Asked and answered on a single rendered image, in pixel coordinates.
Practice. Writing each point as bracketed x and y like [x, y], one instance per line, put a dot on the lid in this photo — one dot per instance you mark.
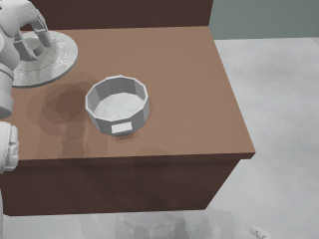
[53, 64]

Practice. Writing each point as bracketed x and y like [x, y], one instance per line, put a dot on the pot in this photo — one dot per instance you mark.
[118, 105]

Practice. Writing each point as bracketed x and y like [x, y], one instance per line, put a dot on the robot left forearm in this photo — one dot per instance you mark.
[9, 59]

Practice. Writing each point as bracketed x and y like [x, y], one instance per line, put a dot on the table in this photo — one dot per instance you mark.
[193, 138]

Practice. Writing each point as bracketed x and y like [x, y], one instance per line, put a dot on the left robot hand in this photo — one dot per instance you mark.
[26, 13]

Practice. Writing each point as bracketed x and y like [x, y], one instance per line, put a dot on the robot left upper arm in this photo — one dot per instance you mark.
[9, 146]

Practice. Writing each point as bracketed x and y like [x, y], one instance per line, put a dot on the right robot hand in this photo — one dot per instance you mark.
[259, 233]

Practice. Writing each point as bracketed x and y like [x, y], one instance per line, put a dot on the knob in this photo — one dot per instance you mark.
[35, 45]

